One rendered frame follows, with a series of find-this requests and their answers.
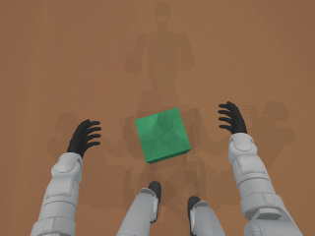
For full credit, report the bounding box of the robot right forearm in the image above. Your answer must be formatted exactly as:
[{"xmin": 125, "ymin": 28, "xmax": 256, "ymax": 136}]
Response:
[{"xmin": 227, "ymin": 133, "xmax": 303, "ymax": 236}]

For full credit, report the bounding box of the right robot hand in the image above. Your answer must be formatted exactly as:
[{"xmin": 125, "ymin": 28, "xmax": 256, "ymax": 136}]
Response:
[{"xmin": 218, "ymin": 101, "xmax": 248, "ymax": 134}]

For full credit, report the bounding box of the robot left forearm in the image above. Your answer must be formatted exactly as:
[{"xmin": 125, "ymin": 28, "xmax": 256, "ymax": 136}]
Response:
[{"xmin": 31, "ymin": 152, "xmax": 83, "ymax": 236}]

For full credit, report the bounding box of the left robot hand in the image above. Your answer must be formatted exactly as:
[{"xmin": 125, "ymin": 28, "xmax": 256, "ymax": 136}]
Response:
[{"xmin": 66, "ymin": 119, "xmax": 101, "ymax": 159}]

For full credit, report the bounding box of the left robot foot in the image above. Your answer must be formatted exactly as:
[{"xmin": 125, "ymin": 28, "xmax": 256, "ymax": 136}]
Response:
[{"xmin": 148, "ymin": 181, "xmax": 161, "ymax": 223}]

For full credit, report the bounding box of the robot left shin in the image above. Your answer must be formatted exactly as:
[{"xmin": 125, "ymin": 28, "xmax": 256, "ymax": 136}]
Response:
[{"xmin": 136, "ymin": 188, "xmax": 156, "ymax": 197}]

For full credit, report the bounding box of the carton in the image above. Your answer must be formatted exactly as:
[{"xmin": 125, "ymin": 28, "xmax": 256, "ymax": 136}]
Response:
[{"xmin": 135, "ymin": 107, "xmax": 191, "ymax": 164}]

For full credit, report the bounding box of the right robot upper arm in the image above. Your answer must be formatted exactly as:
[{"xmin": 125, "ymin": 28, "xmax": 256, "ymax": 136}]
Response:
[{"xmin": 243, "ymin": 218, "xmax": 302, "ymax": 236}]

